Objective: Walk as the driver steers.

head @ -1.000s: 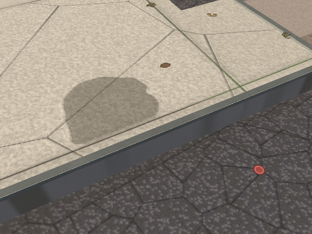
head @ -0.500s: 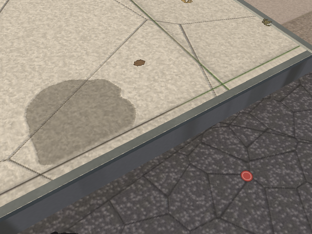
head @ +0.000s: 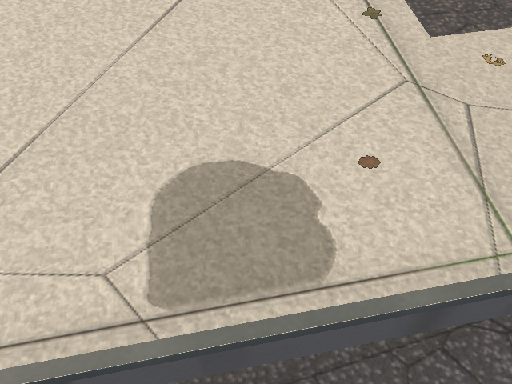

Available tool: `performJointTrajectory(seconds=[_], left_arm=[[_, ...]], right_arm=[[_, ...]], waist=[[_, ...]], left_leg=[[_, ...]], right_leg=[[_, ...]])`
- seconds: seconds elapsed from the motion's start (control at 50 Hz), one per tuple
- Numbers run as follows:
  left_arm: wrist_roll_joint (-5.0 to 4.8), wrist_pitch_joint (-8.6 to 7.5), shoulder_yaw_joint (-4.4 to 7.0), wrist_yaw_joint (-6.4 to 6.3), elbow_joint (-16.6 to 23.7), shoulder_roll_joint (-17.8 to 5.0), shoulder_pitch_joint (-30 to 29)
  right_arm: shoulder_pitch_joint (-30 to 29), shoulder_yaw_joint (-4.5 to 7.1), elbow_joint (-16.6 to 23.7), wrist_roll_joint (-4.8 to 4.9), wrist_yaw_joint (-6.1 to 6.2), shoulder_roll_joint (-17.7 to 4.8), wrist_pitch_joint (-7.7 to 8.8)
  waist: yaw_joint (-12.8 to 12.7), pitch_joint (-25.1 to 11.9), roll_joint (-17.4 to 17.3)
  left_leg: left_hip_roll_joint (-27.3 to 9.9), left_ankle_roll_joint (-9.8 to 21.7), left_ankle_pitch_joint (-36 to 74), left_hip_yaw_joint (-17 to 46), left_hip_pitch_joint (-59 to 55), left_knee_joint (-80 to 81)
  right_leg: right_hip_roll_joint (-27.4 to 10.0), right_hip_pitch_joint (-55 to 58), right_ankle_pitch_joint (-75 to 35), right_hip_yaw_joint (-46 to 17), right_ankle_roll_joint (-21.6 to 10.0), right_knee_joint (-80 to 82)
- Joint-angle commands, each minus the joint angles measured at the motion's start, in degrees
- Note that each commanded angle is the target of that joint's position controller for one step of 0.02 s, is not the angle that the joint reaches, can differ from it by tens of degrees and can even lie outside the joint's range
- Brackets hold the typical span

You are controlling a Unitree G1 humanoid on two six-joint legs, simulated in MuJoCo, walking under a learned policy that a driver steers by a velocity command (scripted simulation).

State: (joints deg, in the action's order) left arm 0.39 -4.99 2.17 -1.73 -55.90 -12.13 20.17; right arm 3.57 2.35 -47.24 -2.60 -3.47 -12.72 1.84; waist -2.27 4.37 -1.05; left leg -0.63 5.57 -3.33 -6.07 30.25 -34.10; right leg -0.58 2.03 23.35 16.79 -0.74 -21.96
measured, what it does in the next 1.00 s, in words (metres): walks ahead, turning left: left foot, then right foot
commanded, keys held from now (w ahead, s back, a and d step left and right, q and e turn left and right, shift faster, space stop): q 0.48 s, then w+q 0.34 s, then w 0.18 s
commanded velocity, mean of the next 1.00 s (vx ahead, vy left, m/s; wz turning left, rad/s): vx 0.21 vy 0.00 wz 0.55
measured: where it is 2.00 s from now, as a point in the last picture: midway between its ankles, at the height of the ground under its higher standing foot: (146, 268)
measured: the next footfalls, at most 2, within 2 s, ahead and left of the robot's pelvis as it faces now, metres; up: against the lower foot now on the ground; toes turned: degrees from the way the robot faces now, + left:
left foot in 0.02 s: +0.18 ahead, +0.07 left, +0.00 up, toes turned +5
right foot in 0.56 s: +0.17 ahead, -0.12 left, +0.00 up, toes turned +25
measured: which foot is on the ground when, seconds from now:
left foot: up 0.00-0.00, down 0.02-0.56, up 0.58-0.98, down 1.00-1.00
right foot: down 0.00-0.04, up 0.06-0.54, down 0.56-1.00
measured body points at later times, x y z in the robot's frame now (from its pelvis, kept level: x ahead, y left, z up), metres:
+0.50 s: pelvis +0.09 -0.01 +0.01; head +0.12 +0.00 +0.46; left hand +0.14 +0.28 -0.12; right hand +0.25 -0.27 -0.12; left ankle +0.14 +0.06 -0.73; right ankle +0.14 -0.15 -0.70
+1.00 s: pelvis +0.18 +0.04 +0.00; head +0.21 +0.05 +0.45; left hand +0.02 +0.26 -0.13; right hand +0.48 -0.04 -0.10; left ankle +0.17 +0.14 -0.73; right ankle +0.14 -0.14 -0.73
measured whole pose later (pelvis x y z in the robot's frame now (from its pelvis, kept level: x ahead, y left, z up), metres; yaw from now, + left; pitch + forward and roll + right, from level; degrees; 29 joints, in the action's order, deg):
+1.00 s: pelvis +0.18 +0.04 +0.00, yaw +34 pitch +2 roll +0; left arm 1.0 -3.7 2.8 -0.2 -51.4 -14.5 22.7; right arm 2.1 2.2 -45.0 -2.8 -3.3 -15.2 0.8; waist -4.4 1.1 -1.0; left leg 1.4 3.4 -11.2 -2.1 21.2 -28.8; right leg -3.8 -1.8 22.7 8.5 1.2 -24.0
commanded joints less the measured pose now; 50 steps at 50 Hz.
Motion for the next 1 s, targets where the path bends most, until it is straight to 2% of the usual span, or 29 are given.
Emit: performJointTrajectory(seconds=[0.02, 0.04, 0.06, 0.08, 0.1, 0.12, 0.14, 0.16, 0.22, 0.32, 0.38, 0.48, 0.52, 0.54, 0.56, 0.58, 0.6, 0.62, 0.64, 0.66, 0.68, 0.72, 0.78, 0.86, 0.9, 0.94, 0.96, 0.98, 1.0], left_arm=[[-0.34, 0.93, 2.58, -0.52, 3.33, -10.90, -2.08], [0.22, 1.08, 1.95, -0.28, 4.84, -7.91, 1.09], [-1.19, 1.80, 1.25, -0.20, 6.67, -4.80, 6.44], [0.80, 2.32, 1.47, -0.02, 6.19, -7.47, 3.15], [0.56, 2.44, 1.35, 0.21, 7.17, -6.79, -1.10], [0.95, 2.53, 1.31, 0.07, 7.24, -6.47, -3.28], [1.70, 3.21, 1.43, -0.05, 7.85, -6.87, -4.28], [2.29, 4.27, 1.40, -0.19, 7.33, -6.67, -2.83], [1.77, 5.88, 1.25, -0.38, 7.33, -5.69, -1.86], [1.47, 6.88, 1.60, -0.72, 9.57, -6.69, -8.11], [1.03, 6.81, 1.65, -0.80, 10.57, -7.01, -10.67], [0.03, 5.99, 1.45, -1.49, 11.11, -7.10, -9.95], [-0.16, 5.28, 1.32, -1.32, 10.61, -7.17, -5.85], [-0.07, 4.81, 1.30, -1.41, 9.89, -7.04, -2.41], [0.65, 4.35, 2.14, -1.94, 9.72, -10.69, -0.64], [1.64, 4.18, 3.40, -2.28, 11.28, -17.01, -2.14], [2.66, 4.13, 3.82, -2.12, 12.06, -17.47, -7.60], [2.16, 3.84, 2.87, -1.98, 12.40, -13.34, -9.31], [1.50, 3.43, 2.24, -1.71, 12.61, -11.01, -11.11], [1.06, 3.03, 2.09, -1.53, 12.97, -10.60, -11.65], [0.98, 2.70, 1.96, -1.39, 13.10, -10.22, -10.93], [1.23, 1.76, 2.02, -0.54, 12.08, -9.79, -6.80], [1.55, 0.78, 2.62, 0.13, 10.20, -10.70, -0.76], [1.65, 0.24, 2.83, 0.87, 9.12, -11.09, 0.73], [1.48, 0.19, 2.90, 1.30, 8.29, -11.41, 1.23], [1.20, 0.58, 2.90, 1.45, 7.11, -11.61, 2.75], [1.02, 0.67, 2.71, 1.49, 7.03, -11.62, 2.01], [0.05, 0.88, 2.49, 1.49, 7.01, -11.70, 0.50], [-0.70, 0.69, 1.74, 1.31, 7.86, -10.50, -0.59]], right_arm=[[16.80, 2.37, -2.11, -1.04, 1.45, -6.84, 1.54], [18.72, 3.70, -2.20, -1.07, 2.35, -12.52, 2.03], [17.33, 5.46, -0.59, 0.75, 2.92, -18.38, 0.87], [16.87, 5.40, 0.93, 2.90, 3.25, -16.55, -0.47], [11.82, 4.64, 1.76, 3.09, 3.66, -13.62, -1.13], [8.40, 3.64, 2.00, 2.98, 3.85, -10.15, -1.59], [7.45, 3.21, 1.95, 3.16, 4.06, -8.58, -1.82], [6.86, 2.98, 2.05, 2.82, 4.09, -7.71, -1.89], [7.24, 3.59, 2.10, 1.80, 3.70, -9.95, -1.36], [8.57, 4.26, 2.01, 1.56, 3.91, -11.35, -2.50], [9.21, 4.57, 1.93, 1.30, 3.85, -11.83, -3.08], [8.21, 4.85, 1.83, 0.85, 3.33, -11.92, -3.54], [6.48, 4.88, 2.11, 1.10, 3.05, -11.57, -3.94], [4.50, 4.79, 2.57, 1.54, 3.06, -11.23, -4.19], [4.00, 4.09, 3.65, 2.19, 3.25, -8.78, -4.04], [4.08, 3.15, 5.41, 3.43, 3.34, -5.14, -3.45], [3.64, 3.93, 4.65, 0.62, 3.34, -9.77, -2.88], [4.51, 4.53, 4.06, -0.10, 2.58, -11.45, -2.65], [6.88, 4.49, 2.87, -0.32, 1.79, -10.75, -2.60], [8.50, 4.42, 2.11, -0.49, 1.21, -10.21, -2.73], [9.00, 4.20, 1.61, -0.40, 0.67, -9.62, -2.88], [5.21, 3.46, 2.85, -0.21, -0.13, -8.30, -2.78], [-0.42, 2.71, 4.65, 0.00, -0.79, -7.46, -2.56], [-4.65, 1.46, 6.33, 0.22, -1.31, -5.86, -1.99], [-5.84, 0.74, 6.83, 0.14, -1.06, -5.13, -1.62], [-5.51, 0.43, 6.80, 0.01, -0.43, -5.42, -1.23], [-2.18, 0.42, 5.65, 0.21, 0.15, -5.16, -0.83], [5.27, 0.60, 3.05, -0.21, 0.82, -5.25, -0.05], [12.66, 1.29, 0.78, -0.97, 1.52, -7.52, 0.63]], waist=[[8.57, -10.29, 3.00], [7.22, -14.68, -5.06], [4.05, -23.58, -14.16], [5.92, -24.98, -2.08], [4.92, -16.64, -0.13], [3.15, -9.75, 2.27], [2.18, -7.32, 0.81], [1.39, -7.66, -0.34], [0.86, -10.42, -0.83], [3.28, -9.24, -4.25], [4.36, -7.95, -5.14], [4.16, -7.44, -6.39], [1.84, -8.75, -6.48], [-0.80, -7.72, -5.84], [-1.32, -6.19, 0.19], [-0.71, -7.32, 14.99], [0.96, -2.25, 11.00], [3.01, -1.99, 7.56], [4.57, -1.64, 6.79], [4.99, -2.33, 7.99], [4.30, -2.13, 8.48], [1.75, -1.05, 7.54], [-1.58, -0.50, 6.95], [-2.38, -0.28, 8.30], [-2.31, -0.76, 10.06], [-2.12, -1.72, 11.80], [-0.01, -3.58, 11.61], [4.15, -7.86, 8.42], [7.55, -14.08, 5.89]], left_leg=[[4.59, 3.75, 5.01, -0.26, -19.41, 9.13], [-7.44, 6.35, 31.56, 12.46, -31.92, 4.79], [-22.28, 19.86, 54.61, 35.75, -45.28, 4.57], [-20.65, 19.55, 42.18, 33.63, -40.98, 8.73], [-18.40, 17.91, 30.14, 29.27, -32.26, 12.07], [-14.89, 14.63, 23.84, 25.74, -24.39, 14.98], [-12.21, 12.40, 21.73, 23.55, -20.18, 15.95], [-10.29, 10.96, 20.47, 21.96, -17.43, 16.53], [-8.28, 9.49, 18.01, 21.32, -15.46, 16.33], [-6.72, 7.40, -5.68, 26.90, -15.94, 18.82], [-6.49, 6.78, -13.62, 30.60, -16.74, 19.70], [-6.01, 5.91, -8.41, 34.85, -16.70, 18.00], [-3.89, 4.48, -18.57, 35.83, -12.77, 18.63], [-1.40, 2.25, -25.55, 34.78, -7.40, 18.22], [3.32, -1.68, -30.92, 30.36, 0.16, 12.58], [11.84, -3.83, -31.69, 16.56, 9.35, -4.74], [8.55, -4.41, -23.12, 14.32, 10.89, -14.48], [5.83, -4.59, -18.69, 15.09, 7.53, -19.23], [5.63, -5.10, -15.14, 14.29, 6.58, -22.90], [5.34, -5.67, -13.31, 13.15, 6.84, -26.51], [4.74, -6.19, -12.53, 11.75, 8.09, -29.34], [3.01, -7.15, -10.69, 10.43, 11.50, -28.98], [1.52, -8.29, -9.94, 9.48, 13.63, -23.48], [0.48, -7.32, -10.02, 6.54, 7.39, -11.72], [1.59, -5.39, -13.07, 3.08, 0.40, -4.61], [3.38, -2.97, -14.30, 0.24, -4.93, 0.66], [5.20, -1.66, -12.72, -0.41, -10.09, 4.44], [6.59, -0.09, -6.80, -0.46, -19.88, 11.54], [2.29, 0.82, -3.20, 4.28, -33.90, 12.23]], right_leg=[[-10.84, -4.32, -51.25, -2.60, -2.75, -25.89], [-7.03, -17.04, -16.83, -2.53, -0.45, -41.88], [3.70, -33.20, 15.82, -8.87, 2.17, -61.22], [0.14, -34.72, 11.35, -17.86, 2.13, -61.20], [-1.61, -35.79, 6.32, -18.32, 2.23, -58.64], [-3.44, -35.18, 3.32, -18.42, 2.43, -52.81], [-4.20, -33.44, 1.68, -18.90, 2.58, -48.53], [-3.76, -30.45, 0.32, -18.59, 2.74, -46.62], [-2.28, -28.27, -1.13, -18.58, 3.05, -42.53], [-1.54, -31.53, -3.06, -19.93, 3.78, -34.08], [-0.45, -31.44, -2.60, -20.63, 3.74, -29.29], [2.83, -24.75, 0.31, -20.84, 2.20, -19.67], [4.58, -15.81, 0.88, -19.70, 0.50, -10.34], [4.75, -8.44, -2.12, -18.89, -0.57, -1.02], [-2.36, -2.37, 3.14, -25.59, -2.45, 8.52], [-18.59, 0.51, 16.88, -45.14, -7.57, 15.53], [-21.95, -8.32, 17.68, -48.93, -10.12, 17.58], [-19.51, -11.25, 14.96, -44.57, -9.63, 16.13], [-15.87, -11.34, 9.93, -38.54, -7.77, 15.57], [-13.41, -9.72, 5.97, -33.92, -6.60, 15.09], [-12.01, -8.57, 2.88, -30.20, -6.46, 14.74], [-11.71, -5.25, -3.56, -26.18, -6.92, 14.27], [-12.87, -0.03, -10.96, -23.35, -7.93, 13.70], [-13.24, -1.25, -21.76, -17.95, -7.55, 11.64], [-12.65, -3.67, -29.32, -15.15, -6.75, 9.16], [-13.27, -3.73, -38.77, -15.06, -6.83, 5.88], [-13.10, -3.44, -50.91, -14.51, -6.90, 0.88], [-11.28, -4.78, -58.20, -11.54, -5.75, -8.74], [-10.15, -12.60, -49.42, -10.19, -4.00, -17.75]])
